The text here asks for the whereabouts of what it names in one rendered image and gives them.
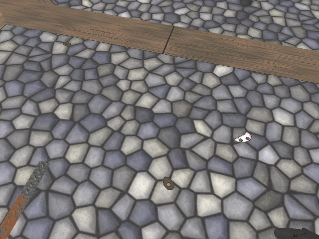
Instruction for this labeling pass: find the robot right hand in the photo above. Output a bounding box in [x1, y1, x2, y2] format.
[274, 228, 319, 239]

